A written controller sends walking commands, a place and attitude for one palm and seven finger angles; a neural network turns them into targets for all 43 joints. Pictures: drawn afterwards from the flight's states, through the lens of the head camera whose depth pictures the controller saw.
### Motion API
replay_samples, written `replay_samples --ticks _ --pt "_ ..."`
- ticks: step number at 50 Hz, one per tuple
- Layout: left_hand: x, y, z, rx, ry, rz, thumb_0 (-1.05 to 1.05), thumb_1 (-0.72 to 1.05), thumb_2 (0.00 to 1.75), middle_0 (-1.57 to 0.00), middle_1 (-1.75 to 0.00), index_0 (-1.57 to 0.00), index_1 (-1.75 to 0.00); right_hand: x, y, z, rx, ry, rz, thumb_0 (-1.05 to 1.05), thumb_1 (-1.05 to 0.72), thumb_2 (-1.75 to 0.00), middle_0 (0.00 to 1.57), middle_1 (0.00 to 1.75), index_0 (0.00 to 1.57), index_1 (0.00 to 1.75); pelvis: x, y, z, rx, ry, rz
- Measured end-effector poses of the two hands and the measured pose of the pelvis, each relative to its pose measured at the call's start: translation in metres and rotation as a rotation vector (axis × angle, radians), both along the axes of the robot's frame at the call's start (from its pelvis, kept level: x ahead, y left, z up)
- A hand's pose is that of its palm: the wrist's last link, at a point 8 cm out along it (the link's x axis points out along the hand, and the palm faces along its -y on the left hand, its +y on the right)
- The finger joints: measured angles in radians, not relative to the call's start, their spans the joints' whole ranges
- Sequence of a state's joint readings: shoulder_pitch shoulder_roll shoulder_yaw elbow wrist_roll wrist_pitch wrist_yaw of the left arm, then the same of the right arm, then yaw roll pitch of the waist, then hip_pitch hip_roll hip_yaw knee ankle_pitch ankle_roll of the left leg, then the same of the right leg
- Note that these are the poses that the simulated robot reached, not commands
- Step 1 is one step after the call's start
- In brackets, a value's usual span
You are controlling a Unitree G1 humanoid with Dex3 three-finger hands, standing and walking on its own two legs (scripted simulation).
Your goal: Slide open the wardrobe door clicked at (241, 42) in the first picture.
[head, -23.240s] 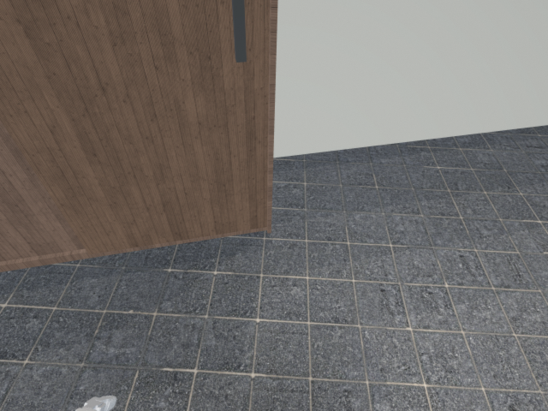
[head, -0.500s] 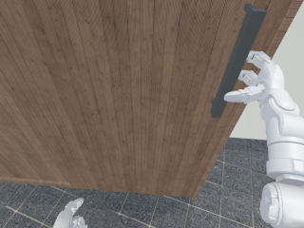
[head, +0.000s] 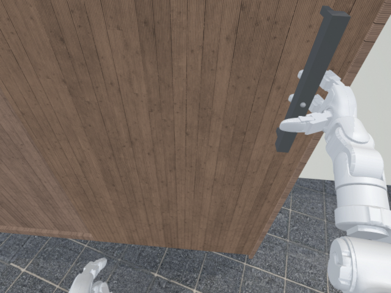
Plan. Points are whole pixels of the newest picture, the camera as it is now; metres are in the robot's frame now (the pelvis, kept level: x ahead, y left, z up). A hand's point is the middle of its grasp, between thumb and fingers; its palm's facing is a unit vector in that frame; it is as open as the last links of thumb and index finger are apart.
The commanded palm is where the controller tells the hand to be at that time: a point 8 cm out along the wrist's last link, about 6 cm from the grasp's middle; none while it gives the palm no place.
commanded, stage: slide the fingers in behind the handle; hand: right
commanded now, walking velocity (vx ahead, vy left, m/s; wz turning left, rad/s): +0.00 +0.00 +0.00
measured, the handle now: (300, 89) +0.47 -0.16 +0.23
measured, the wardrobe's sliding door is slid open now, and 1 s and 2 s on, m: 0.00 0.00 0.00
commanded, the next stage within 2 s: grip the handle and tug to test in 0.50 s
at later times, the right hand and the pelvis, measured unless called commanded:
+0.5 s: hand (303, 105) +0.42 -0.16 +0.22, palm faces +0.04 +1.00 +0.00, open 13.9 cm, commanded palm +0.40 -0.21 +0.23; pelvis +0.00 +0.01 +0.00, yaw +0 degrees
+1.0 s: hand (299, 103) +0.42 -0.15 +0.23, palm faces +0.02 +1.00 +0.01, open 10.2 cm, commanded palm +0.40 -0.20 +0.23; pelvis +0.00 +0.00 +0.00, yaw +0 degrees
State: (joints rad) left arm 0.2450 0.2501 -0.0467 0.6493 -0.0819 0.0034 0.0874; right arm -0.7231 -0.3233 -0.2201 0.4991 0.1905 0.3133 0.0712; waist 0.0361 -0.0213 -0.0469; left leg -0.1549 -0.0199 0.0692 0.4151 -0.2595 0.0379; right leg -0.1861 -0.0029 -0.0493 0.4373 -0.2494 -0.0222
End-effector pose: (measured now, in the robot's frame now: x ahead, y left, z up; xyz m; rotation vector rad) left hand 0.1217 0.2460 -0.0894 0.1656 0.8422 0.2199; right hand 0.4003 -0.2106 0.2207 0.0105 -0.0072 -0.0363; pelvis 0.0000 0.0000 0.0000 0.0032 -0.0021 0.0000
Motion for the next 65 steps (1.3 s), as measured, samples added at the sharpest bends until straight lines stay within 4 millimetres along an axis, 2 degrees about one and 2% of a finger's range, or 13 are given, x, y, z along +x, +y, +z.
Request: replay_samples --ticks 9,25,36,41,48,57,65 --pt "-0.001 0.002 -0.002 -0.006 0.006 -0.006 0.01 0.90 0.90 -0.20 -0.30 -0.20 -0.30 0.000 0.013 0.008 0.006 -0.007 0.028 -0.01 0.50 -0.30 0.31 1.21 0.30 1.21 -0.002 0.003 0.000 -0.001 -0.003 -0.004" --pt "-0.018 0.015 -0.003 0.008 0.035 0.022 0.01 0.90 0.90 -0.20 -0.30 -0.20 -0.30 -0.002 0.000 0.000 -0.006 0.005 -0.005 -0.01 0.50 -0.30 0.31 1.21 0.31 1.21 -0.005 0.008 0.001 -0.002 -0.004 0.003" --pt "-0.010 0.010 -0.003 0.006 0.023 0.010 0.01 0.90 0.90 -0.20 -0.30 -0.20 -0.30 -0.001 0.003 0.004 -0.003 -0.005 0.015 -0.01 0.46 -0.32 0.31 1.22 0.30 1.21 -0.003 0.004 0.001 0.000 0.000 -0.001" --pt "-0.003 0.003 -0.001 -0.004 0.003 0.002 0.01 0.90 0.90 -0.20 -0.30 -0.20 -0.30 0.000 0.007 0.006 -0.001 -0.016 0.023 -0.01 0.33 -0.38 0.32 1.23 0.32 1.23 -0.001 0.003 0.001 -0.001 -0.001 0.002" --pt "0.005 -0.004 0.001 -0.016 -0.010 -0.012 0.01 0.90 0.90 -0.20 -0.30 -0.20 -0.30 -0.002 0.010 0.006 -0.001 -0.015 0.024 -0.01 0.05 -0.50 0.35 1.27 0.35 1.27 0.001 0.000 0.001 -0.001 -0.004 0.004" --pt "0.008 -0.005 0.003 -0.006 -0.005 -0.016 0.01 0.90 0.90 -0.20 -0.30 -0.20 -0.30 -0.003 0.000 0.004 -0.008 -0.009 -0.001 0.00 -0.36 -0.67 0.40 1.32 0.39 1.33 0.001 -0.001 0.001 0.000 -0.005 0.005" --pt "0.008 -0.004 0.003 -0.001 -0.002 -0.018 0.01 0.90 0.90 -0.20 -0.30 -0.20 -0.30 -0.008 0.014 0.004 0.017 -0.009 0.055 0.02 -0.60 -0.80 0.43 1.37 0.40 1.37 0.000 -0.002 0.002 0.000 -0.011 0.003"
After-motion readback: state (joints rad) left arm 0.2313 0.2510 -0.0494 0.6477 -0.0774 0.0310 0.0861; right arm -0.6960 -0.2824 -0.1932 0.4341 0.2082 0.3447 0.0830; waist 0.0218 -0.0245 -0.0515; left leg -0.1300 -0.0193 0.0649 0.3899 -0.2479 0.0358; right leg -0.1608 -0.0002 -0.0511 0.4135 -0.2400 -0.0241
